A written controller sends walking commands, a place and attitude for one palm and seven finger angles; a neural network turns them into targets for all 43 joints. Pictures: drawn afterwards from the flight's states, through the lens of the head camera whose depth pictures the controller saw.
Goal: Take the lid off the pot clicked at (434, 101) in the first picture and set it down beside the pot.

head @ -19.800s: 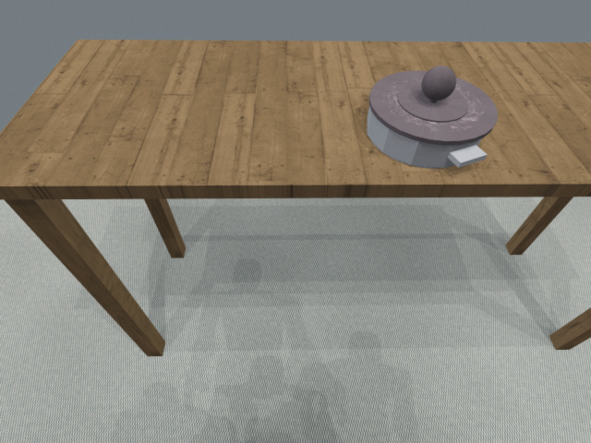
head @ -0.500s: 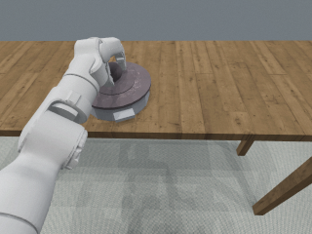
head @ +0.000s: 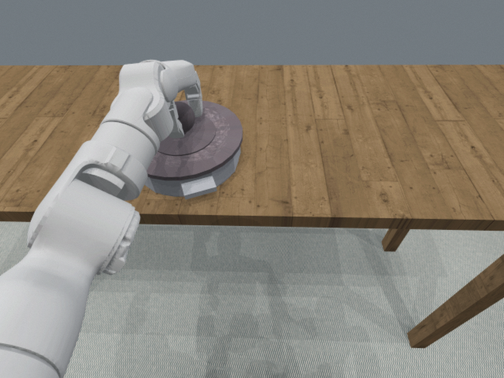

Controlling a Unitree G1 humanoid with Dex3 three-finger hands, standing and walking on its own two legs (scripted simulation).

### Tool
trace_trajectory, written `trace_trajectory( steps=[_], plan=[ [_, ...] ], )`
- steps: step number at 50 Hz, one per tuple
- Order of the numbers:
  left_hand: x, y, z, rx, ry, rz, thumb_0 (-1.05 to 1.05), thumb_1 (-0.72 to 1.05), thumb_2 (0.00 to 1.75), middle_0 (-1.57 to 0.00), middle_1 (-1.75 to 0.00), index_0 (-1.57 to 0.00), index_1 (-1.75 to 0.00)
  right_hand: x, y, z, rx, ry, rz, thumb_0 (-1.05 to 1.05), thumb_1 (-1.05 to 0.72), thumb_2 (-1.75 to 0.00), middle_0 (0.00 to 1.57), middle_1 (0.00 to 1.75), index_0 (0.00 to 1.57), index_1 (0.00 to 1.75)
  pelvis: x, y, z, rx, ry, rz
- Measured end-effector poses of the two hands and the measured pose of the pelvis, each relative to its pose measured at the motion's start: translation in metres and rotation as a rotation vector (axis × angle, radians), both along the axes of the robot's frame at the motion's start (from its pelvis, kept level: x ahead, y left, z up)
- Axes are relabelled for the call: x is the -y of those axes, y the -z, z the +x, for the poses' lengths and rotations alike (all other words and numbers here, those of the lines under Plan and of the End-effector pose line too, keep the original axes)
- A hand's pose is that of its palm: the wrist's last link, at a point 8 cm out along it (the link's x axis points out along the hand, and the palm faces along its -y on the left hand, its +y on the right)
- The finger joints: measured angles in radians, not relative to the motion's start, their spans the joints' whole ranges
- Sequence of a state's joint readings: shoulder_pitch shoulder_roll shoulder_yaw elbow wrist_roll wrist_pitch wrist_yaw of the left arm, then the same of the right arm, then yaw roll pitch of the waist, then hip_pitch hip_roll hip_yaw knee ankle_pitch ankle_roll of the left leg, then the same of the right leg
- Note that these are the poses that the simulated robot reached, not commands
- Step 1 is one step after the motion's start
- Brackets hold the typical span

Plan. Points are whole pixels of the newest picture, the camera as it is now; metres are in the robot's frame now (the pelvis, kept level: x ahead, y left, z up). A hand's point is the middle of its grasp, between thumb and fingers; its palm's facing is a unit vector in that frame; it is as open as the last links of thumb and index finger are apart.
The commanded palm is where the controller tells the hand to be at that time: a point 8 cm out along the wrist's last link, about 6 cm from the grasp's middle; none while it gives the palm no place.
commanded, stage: close the fingers and squeeze the knob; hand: left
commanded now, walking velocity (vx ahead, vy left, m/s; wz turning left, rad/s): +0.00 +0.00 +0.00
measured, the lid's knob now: (179, 117) +0.50 +0.10 +0.17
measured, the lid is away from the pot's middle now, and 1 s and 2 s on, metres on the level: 0.00 0.01 0.01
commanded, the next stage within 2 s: lift the lid straight up in 0.64 s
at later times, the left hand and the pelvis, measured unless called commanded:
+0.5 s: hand (168, 117) +0.47 +0.11 +0.19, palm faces -0.39 -0.08 -0.92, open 8.3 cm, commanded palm +0.46 +0.11 +0.26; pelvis +0.00 +0.00 +0.00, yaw +0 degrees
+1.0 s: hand (169, 113) +0.46 +0.11 +0.20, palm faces -0.39 -0.07 -0.92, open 8.2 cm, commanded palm +0.46 +0.11 +0.28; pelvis +0.00 +0.00 +0.00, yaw +0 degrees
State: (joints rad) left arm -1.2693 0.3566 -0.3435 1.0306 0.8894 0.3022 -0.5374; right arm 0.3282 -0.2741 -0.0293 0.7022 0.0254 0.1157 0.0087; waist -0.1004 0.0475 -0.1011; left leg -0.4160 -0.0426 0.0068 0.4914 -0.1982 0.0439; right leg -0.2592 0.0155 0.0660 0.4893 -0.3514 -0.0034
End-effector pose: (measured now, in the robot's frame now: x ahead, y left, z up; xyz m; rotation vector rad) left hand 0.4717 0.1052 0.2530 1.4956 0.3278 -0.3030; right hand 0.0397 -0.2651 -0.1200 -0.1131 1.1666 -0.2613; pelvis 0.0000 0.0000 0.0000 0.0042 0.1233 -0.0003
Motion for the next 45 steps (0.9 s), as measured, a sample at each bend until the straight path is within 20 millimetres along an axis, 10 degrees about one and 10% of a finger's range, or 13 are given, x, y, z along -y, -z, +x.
trace_trajectory(
  steps=[45],
  plan=[
    [-0.004, -0.002, -0.005, 0.010, 0.014, -0.008, -0.01, 0.19, 0.77, -0.62, -0.99, -0.57, -0.97, -0.007, -0.001, -0.003, 0.017, 0.007, -0.002, 0.01, -0.91, -0.90, 0.20, 0.30, 0.20, 0.30, -0.004, 0.000, -0.004, 0.012, 0.002, -0.002]
  ],
)
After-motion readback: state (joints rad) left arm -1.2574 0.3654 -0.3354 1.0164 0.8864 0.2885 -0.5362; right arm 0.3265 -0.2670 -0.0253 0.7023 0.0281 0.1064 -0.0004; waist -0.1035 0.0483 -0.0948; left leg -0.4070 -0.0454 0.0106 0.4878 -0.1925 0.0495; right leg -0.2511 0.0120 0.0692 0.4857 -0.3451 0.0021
